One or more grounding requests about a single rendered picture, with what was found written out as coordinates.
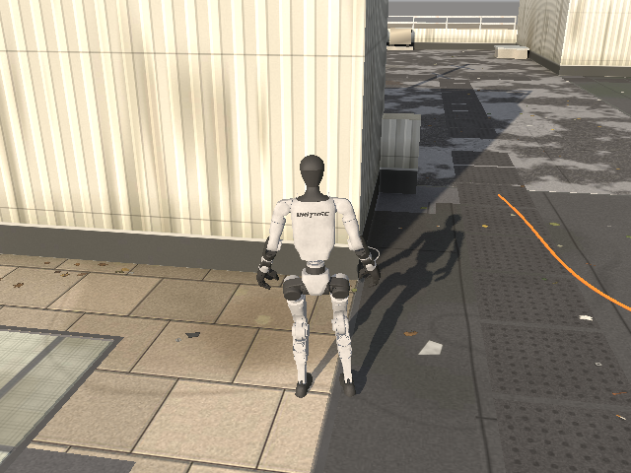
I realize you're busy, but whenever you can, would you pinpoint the robot left upper arm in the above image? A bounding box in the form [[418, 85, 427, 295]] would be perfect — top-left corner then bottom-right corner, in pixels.
[[266, 198, 293, 251]]

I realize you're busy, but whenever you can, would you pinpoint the robot left forearm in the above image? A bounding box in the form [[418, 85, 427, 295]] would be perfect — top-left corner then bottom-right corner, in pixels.
[[258, 237, 277, 273]]

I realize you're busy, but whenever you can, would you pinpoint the robot left thigh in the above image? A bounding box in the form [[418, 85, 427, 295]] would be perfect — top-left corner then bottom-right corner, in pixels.
[[283, 275, 310, 340]]

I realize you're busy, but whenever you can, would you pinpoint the robot right forearm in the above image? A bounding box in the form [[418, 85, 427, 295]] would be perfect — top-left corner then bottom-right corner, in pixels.
[[355, 236, 377, 271]]

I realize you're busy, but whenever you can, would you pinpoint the humanoid robot head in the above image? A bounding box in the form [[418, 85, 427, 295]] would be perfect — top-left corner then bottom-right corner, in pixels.
[[296, 155, 329, 202]]

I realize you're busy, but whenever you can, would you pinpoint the robot right hand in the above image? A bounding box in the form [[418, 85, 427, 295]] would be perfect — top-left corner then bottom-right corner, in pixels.
[[359, 264, 381, 288]]

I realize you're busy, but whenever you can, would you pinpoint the robot right upper arm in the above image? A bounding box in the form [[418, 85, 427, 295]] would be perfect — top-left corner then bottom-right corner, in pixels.
[[333, 197, 364, 251]]

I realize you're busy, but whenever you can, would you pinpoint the robot left hand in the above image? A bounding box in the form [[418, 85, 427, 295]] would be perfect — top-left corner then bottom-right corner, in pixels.
[[256, 268, 279, 290]]

